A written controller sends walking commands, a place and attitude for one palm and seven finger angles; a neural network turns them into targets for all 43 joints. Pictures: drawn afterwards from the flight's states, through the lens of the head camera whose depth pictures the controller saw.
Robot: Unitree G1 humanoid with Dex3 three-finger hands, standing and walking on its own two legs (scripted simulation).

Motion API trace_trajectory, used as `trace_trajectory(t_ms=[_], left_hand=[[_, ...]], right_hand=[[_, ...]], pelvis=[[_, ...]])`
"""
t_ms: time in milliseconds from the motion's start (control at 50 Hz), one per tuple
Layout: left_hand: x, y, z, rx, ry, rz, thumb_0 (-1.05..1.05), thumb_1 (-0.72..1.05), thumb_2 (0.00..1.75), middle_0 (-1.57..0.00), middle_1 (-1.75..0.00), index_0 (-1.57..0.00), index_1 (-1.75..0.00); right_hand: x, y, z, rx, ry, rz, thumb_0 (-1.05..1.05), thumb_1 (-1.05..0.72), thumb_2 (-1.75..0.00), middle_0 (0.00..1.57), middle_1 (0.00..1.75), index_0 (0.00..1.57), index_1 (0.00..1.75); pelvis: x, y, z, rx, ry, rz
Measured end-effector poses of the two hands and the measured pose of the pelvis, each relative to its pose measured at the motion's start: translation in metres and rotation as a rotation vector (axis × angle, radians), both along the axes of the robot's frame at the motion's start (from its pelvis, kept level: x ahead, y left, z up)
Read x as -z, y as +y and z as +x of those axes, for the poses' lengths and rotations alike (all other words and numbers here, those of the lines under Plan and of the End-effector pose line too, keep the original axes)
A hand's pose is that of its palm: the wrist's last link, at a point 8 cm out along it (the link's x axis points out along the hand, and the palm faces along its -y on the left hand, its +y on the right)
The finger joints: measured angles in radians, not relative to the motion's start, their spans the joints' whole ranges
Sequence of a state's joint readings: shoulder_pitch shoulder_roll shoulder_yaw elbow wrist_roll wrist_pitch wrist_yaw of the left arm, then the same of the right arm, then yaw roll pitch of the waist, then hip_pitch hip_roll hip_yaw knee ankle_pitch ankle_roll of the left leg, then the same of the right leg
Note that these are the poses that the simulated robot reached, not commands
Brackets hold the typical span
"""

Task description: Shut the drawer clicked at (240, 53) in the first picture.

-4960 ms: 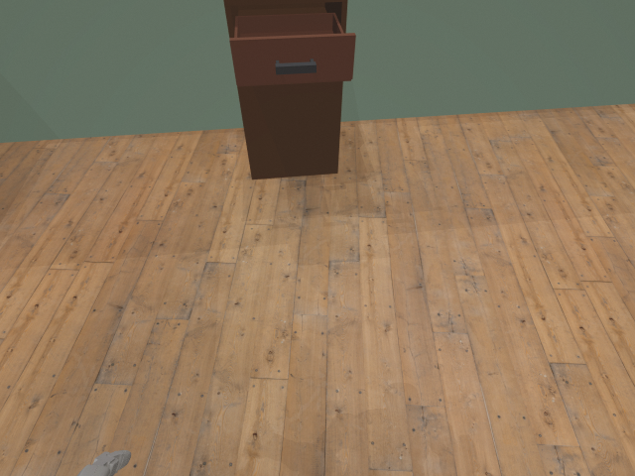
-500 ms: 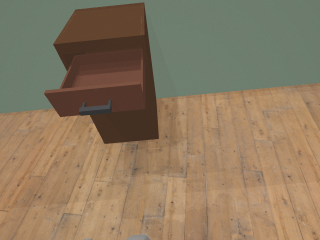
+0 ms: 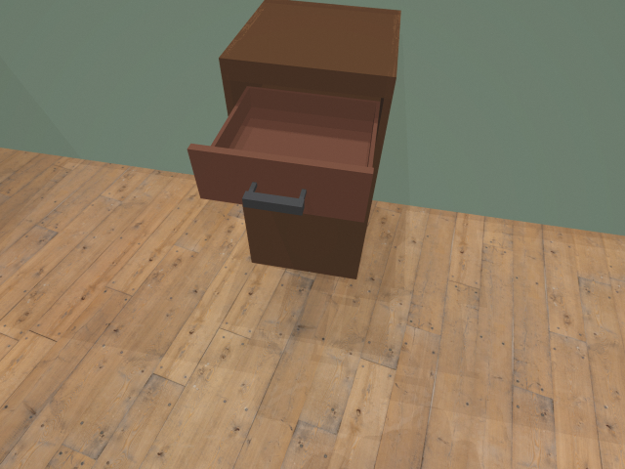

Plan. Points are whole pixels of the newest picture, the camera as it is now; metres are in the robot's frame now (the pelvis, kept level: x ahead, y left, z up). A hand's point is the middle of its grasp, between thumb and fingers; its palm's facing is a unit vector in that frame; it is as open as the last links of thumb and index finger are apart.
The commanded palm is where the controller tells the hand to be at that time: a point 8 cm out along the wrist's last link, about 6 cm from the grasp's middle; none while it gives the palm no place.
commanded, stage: take the last steps up to it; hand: left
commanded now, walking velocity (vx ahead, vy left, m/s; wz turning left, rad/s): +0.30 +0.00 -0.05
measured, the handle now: (276, 196) +0.62 +0.18 -0.07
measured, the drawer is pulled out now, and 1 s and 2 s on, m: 0.29 0.29 0.29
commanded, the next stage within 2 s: come to a stop and stand still in 0.70 s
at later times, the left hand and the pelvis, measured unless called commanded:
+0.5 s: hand (223, 368) +0.29 +0.20 -0.17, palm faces -0.08 -0.98 -0.19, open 7.4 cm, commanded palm none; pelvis +0.15 +0.03 -0.01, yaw -2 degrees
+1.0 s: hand (234, 379) +0.28 +0.18 -0.19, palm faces +0.02 -0.99 -0.16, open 7.3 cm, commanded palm none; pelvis +0.28 +0.01 -0.01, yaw -3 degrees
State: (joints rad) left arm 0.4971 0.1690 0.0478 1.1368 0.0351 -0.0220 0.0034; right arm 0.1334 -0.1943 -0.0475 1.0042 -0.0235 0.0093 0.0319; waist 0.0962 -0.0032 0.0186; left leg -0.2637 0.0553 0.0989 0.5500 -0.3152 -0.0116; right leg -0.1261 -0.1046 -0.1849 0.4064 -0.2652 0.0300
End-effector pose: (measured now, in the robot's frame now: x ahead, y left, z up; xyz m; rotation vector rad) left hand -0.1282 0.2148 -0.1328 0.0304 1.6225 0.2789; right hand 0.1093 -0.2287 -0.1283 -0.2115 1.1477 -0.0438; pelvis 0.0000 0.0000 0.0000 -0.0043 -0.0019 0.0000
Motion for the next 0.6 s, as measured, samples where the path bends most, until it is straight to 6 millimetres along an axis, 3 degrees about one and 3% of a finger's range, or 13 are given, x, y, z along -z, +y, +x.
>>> trace_trajectory(t_ms=[60, 100, 180, 300, 400, 480, 560, 600], left_hand=[[0.012, 0.018, 0.007, 0.009, 0.045, -0.030, 0.01, 0.91, 0.90, -0.20, -0.30, -0.20, -0.30], [0.014, 0.029, 0.029, 0.038, 0.031, -0.036, 0.01, 0.91, 0.90, -0.20, -0.30, -0.20, -0.30], [0.017, 0.051, 0.104, 0.100, -0.093, -0.033, 0.01, 0.91, 0.90, -0.20, -0.30, -0.19, -0.30], [0.016, 0.066, 0.231, 0.163, -0.319, -0.004, 0.01, 0.91, 0.90, -0.20, -0.30, -0.19, -0.29], [0.010, 0.059, 0.324, 0.233, -0.426, 0.004, 0.01, 0.91, 0.90, -0.20, -0.30, -0.19, -0.29], [0.007, 0.041, 0.392, 0.307, -0.471, 0.006, 0.01, 0.91, 0.90, -0.20, -0.30, -0.19, -0.29], [0.011, 0.019, 0.450, 0.357, -0.526, 0.018, 0.01, 0.91, 0.90, -0.20, -0.30, -0.19, -0.29], [0.013, 0.011, 0.463, 0.348, -0.546, 0.027, 0.00, 0.91, 0.90, -0.20, -0.30, -0.19, -0.30]], right_hand=[[0.001, 0.024, 0.014, 0.011, -0.051, -0.007, 0.01, -0.91, -0.90, 0.20, 0.30, 0.19, 0.30], [-0.002, 0.036, 0.010, 0.035, -0.046, -0.003, 0.00, -0.91, -0.90, 0.20, 0.30, 0.20, 0.30], [-0.009, 0.033, -0.004, 0.134, -0.026, -0.052, -0.03, -0.96, -0.89, 0.21, 0.30, 0.20, 0.30], [-0.003, 0.037, -0.046, 0.189, 0.160, -0.074, -0.02, -0.94, -0.90, 0.20, 0.30, 0.20, 0.30], [0.007, 0.052, -0.078, 0.253, 0.325, -0.032, 0.00, -0.93, -0.90, 0.20, 0.30, 0.20, 0.30], [0.013, 0.065, -0.092, 0.303, 0.444, 0.021, 0.00, -0.92, -0.90, 0.20, 0.30, 0.20, 0.30], [0.024, 0.067, -0.086, 0.341, 0.545, 0.072, 0.01, -0.91, -0.90, 0.20, 0.30, 0.20, 0.30], [0.029, 0.060, -0.070, 0.349, 0.559, 0.089, 0.01, -0.91, -0.90, 0.20, 0.30, 0.20, 0.30]], pelvis=[[0.008, 0.018, 0.012, 0.010, -0.010, -0.009], [0.005, 0.027, 0.022, 0.017, -0.017, -0.013], [-0.002, 0.039, 0.043, 0.020, -0.023, -0.010], [-0.002, 0.045, 0.078, 0.022, -0.025, 0.004], [0.002, 0.041, 0.113, 0.026, -0.024, 0.011], [0.009, 0.033, 0.144, 0.035, -0.022, 0.012], [0.022, 0.016, 0.181, 0.044, -0.025, 0.013], [0.026, 0.007, 0.196, 0.049, -0.032, 0.013]])
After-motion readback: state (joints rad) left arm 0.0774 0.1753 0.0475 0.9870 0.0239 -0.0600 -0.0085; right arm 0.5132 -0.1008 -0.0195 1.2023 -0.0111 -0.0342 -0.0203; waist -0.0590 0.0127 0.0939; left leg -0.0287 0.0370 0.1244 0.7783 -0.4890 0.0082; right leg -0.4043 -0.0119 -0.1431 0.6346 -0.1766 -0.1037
